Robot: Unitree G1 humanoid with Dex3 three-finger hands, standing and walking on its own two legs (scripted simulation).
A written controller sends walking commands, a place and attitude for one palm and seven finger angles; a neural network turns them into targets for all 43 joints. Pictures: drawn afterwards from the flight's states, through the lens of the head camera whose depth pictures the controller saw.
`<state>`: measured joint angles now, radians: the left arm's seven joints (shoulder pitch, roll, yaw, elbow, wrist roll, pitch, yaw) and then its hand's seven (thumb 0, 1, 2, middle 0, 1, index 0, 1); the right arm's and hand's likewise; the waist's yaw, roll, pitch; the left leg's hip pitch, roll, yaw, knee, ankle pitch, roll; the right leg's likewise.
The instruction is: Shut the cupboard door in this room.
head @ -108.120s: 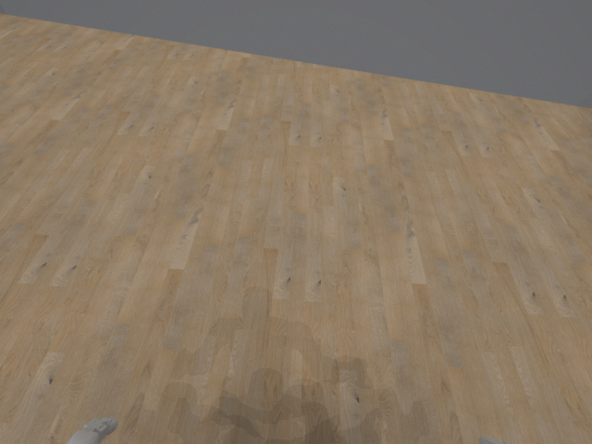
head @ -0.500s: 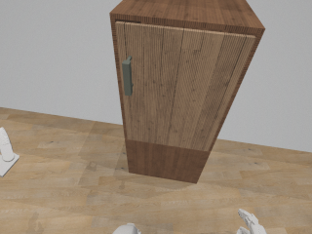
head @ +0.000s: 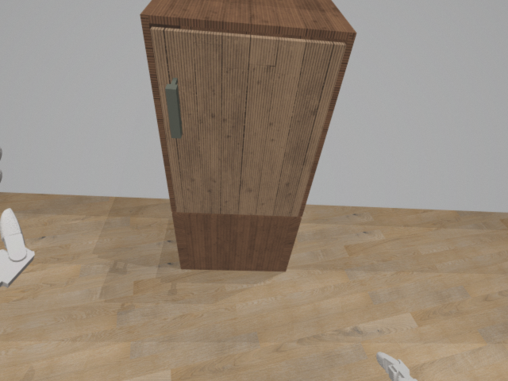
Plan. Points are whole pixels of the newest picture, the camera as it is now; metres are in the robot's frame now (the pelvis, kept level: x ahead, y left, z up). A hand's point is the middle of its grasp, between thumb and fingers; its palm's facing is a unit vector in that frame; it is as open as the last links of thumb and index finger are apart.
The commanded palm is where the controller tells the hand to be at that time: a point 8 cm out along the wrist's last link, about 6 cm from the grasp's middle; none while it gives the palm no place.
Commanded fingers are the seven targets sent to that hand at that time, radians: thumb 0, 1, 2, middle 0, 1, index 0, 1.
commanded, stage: stop stepping back and stand still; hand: left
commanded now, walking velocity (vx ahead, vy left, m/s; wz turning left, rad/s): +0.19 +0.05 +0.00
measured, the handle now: (175, 108) +0.70 +0.23 +0.08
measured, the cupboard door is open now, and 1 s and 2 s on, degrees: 0 0 0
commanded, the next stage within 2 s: let the arm hang, fingers relaxed in 0.82 s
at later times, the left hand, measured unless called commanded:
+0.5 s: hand (37, 261) +0.20 +0.26 +0.17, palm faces +0.43 -0.79 -0.43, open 7.5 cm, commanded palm +0.15 +0.29 +0.19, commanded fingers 0.00 0.90 0.90 -0.20 -0.30 -0.20 -0.30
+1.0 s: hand (57, 282) +0.22 +0.28 +0.09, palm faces +0.24 -0.83 -0.51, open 7.4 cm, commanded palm none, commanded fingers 0.00 0.90 0.90 -0.20 -0.30 -0.20 -0.30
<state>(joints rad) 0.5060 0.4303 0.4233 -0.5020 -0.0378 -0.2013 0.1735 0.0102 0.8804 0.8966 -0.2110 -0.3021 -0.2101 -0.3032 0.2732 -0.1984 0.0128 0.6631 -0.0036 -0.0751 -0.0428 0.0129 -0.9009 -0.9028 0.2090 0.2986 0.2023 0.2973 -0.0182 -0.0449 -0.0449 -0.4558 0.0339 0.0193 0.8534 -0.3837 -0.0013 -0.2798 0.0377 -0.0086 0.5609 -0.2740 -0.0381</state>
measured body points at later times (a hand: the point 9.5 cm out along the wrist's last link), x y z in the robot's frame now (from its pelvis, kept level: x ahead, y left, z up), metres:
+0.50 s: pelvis +0.00 +0.00 +0.00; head -0.01 +0.01 +0.45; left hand +0.17 +0.30 +0.20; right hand +0.13 -0.24 -0.09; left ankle +0.03 +0.12 -0.73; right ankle -0.01 -0.09 -0.73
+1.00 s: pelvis +0.00 +0.02 +0.00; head -0.01 +0.01 +0.45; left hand +0.20 +0.32 +0.12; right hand +0.16 -0.23 -0.09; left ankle +0.03 +0.12 -0.73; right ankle -0.01 -0.09 -0.73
